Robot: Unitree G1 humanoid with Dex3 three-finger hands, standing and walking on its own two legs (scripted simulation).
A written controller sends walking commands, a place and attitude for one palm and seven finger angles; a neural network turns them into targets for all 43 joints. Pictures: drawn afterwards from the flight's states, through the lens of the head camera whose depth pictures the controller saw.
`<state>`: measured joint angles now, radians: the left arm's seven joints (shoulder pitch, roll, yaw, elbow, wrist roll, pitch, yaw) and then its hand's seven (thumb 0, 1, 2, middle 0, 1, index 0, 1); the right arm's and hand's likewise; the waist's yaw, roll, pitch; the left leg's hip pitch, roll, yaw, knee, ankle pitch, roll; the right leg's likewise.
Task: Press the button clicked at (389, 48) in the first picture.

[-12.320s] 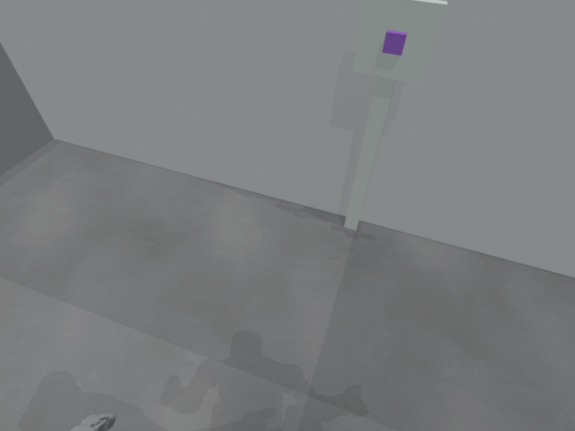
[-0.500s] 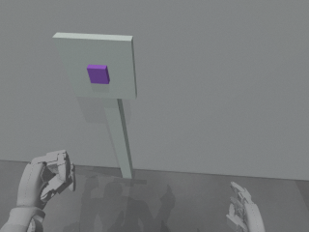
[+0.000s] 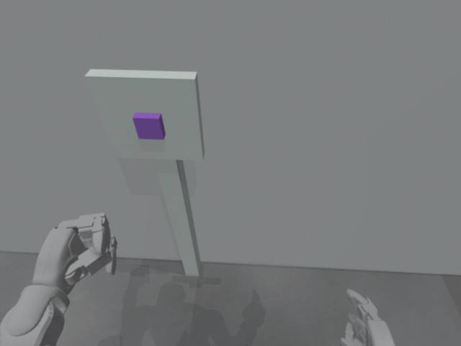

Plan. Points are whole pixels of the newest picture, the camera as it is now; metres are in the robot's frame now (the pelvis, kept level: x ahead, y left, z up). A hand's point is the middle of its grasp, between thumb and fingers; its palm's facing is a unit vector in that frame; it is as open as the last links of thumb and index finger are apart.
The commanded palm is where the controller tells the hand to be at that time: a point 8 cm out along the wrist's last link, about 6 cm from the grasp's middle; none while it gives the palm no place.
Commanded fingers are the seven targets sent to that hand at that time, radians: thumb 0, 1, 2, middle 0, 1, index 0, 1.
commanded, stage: raise the hand and make a fist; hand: left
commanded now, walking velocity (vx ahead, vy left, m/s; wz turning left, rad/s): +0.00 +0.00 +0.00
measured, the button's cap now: (150, 125) +0.53 +0.22 +0.11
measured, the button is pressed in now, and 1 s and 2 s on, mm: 0 0 0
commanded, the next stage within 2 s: aim a knuckle at the button in 0.22 s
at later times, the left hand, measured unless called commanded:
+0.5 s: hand (114, 249) +0.23 +0.19 +0.10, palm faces +0.07 -1.00 -0.06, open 3.1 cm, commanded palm +0.22 +0.25 +0.10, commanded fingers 0.00 0.90 0.90 -1.30 -1.50 -1.30 -1.50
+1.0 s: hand (141, 201) +0.33 +0.19 +0.09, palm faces +0.03 -1.00 -0.03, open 3.1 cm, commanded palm +0.31 +0.24 +0.09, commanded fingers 0.00 0.90 0.90 -1.30 -1.50 -1.30 -1.50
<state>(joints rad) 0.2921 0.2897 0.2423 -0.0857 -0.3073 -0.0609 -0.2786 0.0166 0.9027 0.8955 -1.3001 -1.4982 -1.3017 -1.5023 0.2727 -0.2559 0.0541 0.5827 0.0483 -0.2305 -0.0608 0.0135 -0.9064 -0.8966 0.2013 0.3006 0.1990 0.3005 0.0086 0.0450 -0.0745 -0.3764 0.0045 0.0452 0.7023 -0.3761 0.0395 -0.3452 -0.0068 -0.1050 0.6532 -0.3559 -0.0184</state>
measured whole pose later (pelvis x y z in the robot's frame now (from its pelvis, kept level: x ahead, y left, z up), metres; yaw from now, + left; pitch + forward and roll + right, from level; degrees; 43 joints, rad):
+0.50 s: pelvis -0.02 -0.02 +0.00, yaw +1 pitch +1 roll -1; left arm 0.14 0.28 0.24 0.06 -0.29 -0.15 -0.26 0.02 0.90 0.90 -1.30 -1.50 -1.31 -1.50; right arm 0.23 -0.25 0.06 0.63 0.05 -0.25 -0.07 0.01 -0.91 -0.90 0.20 0.30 0.20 0.30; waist 0.02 0.05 -0.02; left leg -0.37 0.01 0.02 0.69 -0.34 0.02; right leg -0.34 0.00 -0.13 0.66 -0.34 -0.05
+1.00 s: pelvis -0.01 -0.02 +0.00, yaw -1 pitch +5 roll +0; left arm -0.22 0.31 0.28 0.46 -0.25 -0.20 -0.26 0.02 0.90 0.90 -1.30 -1.50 -1.30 -1.50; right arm 0.27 -0.27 0.03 0.65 0.05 -0.16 -0.07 0.01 -0.91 -0.90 0.20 0.30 0.20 0.30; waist -0.02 0.03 -0.03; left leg -0.42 0.02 0.05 0.68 -0.34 0.01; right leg -0.41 0.01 -0.09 0.67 -0.34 -0.05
